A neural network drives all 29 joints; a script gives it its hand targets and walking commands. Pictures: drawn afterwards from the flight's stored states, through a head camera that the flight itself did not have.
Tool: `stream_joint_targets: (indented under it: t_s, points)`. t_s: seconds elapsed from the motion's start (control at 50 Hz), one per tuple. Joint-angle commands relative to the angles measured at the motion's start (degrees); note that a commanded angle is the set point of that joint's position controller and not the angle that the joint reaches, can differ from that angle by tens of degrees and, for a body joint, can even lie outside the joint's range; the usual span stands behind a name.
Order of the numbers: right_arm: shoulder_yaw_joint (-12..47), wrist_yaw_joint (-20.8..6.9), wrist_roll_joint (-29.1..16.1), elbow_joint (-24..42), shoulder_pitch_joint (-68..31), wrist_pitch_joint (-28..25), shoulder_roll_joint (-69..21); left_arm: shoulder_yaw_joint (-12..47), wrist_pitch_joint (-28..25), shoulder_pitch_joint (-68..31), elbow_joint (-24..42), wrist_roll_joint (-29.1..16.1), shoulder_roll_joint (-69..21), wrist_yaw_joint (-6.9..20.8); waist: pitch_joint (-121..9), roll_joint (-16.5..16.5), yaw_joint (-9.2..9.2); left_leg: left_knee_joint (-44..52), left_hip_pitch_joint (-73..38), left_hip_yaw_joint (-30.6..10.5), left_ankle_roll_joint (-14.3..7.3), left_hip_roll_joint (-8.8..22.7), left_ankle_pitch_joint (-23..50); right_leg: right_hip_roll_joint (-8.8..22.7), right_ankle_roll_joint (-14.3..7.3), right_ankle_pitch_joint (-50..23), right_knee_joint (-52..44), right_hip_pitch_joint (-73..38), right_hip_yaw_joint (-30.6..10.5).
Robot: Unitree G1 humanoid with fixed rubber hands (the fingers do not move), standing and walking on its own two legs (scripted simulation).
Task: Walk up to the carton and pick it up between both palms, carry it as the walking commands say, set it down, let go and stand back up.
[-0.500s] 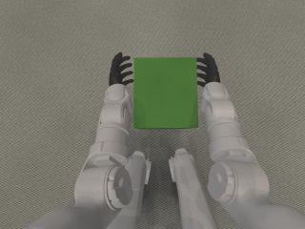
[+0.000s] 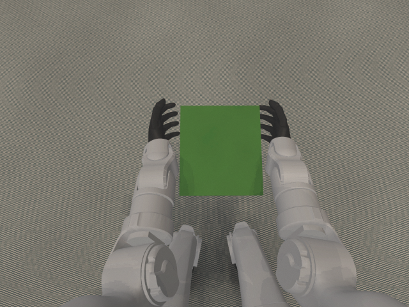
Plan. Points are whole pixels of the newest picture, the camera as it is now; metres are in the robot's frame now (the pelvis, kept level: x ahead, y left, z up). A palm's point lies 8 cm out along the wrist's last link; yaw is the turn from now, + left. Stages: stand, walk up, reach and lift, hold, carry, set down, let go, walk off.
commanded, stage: reach and lift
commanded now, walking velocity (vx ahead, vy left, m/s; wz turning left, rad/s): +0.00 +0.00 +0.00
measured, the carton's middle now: (217, 158) +0.41 -0.01 -0.14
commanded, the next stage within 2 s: none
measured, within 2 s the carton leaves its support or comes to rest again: neither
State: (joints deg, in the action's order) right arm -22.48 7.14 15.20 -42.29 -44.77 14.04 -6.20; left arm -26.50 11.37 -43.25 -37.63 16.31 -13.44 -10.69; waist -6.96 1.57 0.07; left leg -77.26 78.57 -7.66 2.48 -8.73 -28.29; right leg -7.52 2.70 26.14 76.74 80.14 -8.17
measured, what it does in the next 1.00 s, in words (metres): rises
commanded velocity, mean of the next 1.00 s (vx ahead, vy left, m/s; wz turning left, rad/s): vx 0.00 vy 0.00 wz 0.00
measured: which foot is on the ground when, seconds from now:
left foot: down 0.00-1.00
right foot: down 0.00-1.00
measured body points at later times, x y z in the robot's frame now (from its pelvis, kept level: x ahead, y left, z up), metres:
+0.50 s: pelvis +0.02 +0.00 +0.06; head +0.17 -0.01 +0.49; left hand +0.41 +0.11 +0.02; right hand +0.41 -0.13 +0.01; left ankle +0.06 +0.13 -0.59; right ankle +0.08 -0.13 -0.59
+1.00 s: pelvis +0.03 +0.00 +0.12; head +0.12 -0.02 +0.56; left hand +0.40 +0.11 +0.10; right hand +0.39 -0.13 +0.09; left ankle +0.06 +0.13 -0.59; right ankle +0.08 -0.13 -0.59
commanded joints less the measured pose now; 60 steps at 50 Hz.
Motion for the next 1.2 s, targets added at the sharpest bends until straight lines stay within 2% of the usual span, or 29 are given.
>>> stream_joint_targets:
  t_s: [0.0, 0.46, 0.72, 1.18]
  points:
    - [28.66, -14.28, -6.24, -1.25, -32.95, -2.52, -58.32, 30.74, 0.63, -29.02, -8.68, -4.9, -57.01, 14.49, -42.88, -2.67, 0.68, 10.79, -21.11, 6.45, -0.84, -2.17, 12.85, -2.25, -1.32, -14.98, -10.08, -30.13, 7.2]
    - [31.84, -14.41, -4.67, 1.43, -22.1, -3.02, -60.49, 34.09, 0.2, -18.11, -6.14, -3.26, -58.93, 15.72, -35.6, -2.46, -0.08, 24.42, -35.47, 4.02, -1.56, -0.19, 19.03, -1.08, -1.8, -19.92, -23.66, -43.4, 4.51]
    - [32.0, -15.15, -2.99, 3.18, -18.37, -1.6, -60.5, 32.99, 1.66, -12.69, -6.16, -2.05, -61.15, 16.67, -30.12, -2.07, -0.52, 33.9, -45.6, 3.22, -1.8, 1.1, 23.37, -0.04, -2.2, -22.77, -33.01, -52.34, 3.58]
    - [32.95, -15.84, -3.89, 7.14, -16.79, 5.38, -62.82, 32.66, 8.67, -9.85, -4.38, -3.7, -63.05, 18.71, -21.01, -2.12, -1.39, 48.15, -60.69, 3.12, -2.01, 3.0, 25.3, 2.05, -2.12, -23.74, -46.8, -69.47, 2.85]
